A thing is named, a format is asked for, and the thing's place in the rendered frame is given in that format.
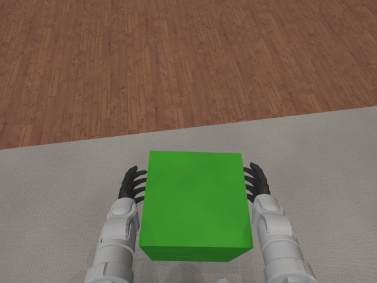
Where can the robot right hand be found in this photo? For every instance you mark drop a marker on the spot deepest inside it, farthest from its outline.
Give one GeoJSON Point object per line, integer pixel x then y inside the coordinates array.
{"type": "Point", "coordinates": [259, 182]}

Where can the carton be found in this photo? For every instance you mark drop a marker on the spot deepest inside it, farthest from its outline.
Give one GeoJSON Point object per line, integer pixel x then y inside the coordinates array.
{"type": "Point", "coordinates": [195, 207]}

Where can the left robot forearm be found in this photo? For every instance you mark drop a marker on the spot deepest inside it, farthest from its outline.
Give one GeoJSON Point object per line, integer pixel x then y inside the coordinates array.
{"type": "Point", "coordinates": [116, 246]}

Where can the robot left hand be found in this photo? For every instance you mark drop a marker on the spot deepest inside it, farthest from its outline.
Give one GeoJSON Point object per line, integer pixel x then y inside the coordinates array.
{"type": "Point", "coordinates": [127, 189]}

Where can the right robot forearm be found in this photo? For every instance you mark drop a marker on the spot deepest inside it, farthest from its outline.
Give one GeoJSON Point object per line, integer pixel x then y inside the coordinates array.
{"type": "Point", "coordinates": [283, 259]}

